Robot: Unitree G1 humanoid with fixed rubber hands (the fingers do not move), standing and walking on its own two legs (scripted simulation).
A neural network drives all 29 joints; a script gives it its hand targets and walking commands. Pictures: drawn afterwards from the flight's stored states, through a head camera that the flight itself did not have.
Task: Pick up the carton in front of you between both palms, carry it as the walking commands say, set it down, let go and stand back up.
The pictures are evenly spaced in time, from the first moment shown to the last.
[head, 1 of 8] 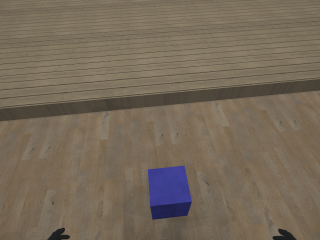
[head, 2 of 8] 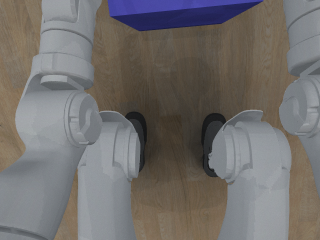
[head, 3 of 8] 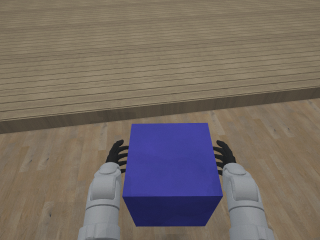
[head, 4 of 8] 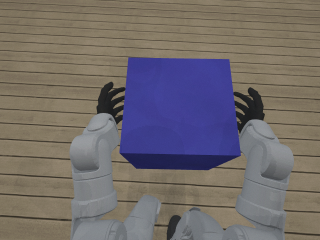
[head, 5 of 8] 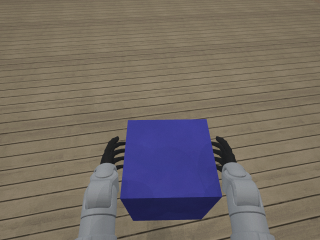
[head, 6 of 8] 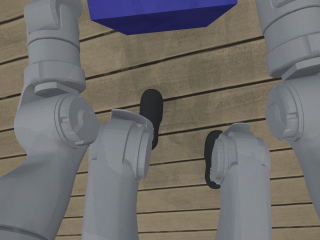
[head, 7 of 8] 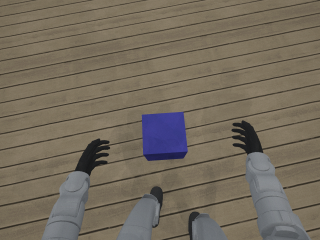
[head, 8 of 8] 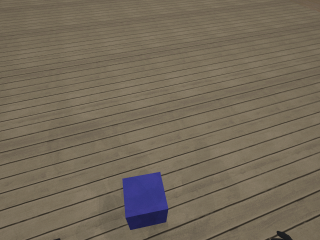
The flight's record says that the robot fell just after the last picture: no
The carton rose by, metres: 0.91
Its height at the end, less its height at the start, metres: +0.14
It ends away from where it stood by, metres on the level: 2.27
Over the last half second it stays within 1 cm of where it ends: yes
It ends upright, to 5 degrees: yes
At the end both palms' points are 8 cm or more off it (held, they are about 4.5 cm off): yes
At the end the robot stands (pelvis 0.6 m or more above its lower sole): yes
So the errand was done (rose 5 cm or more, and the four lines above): yes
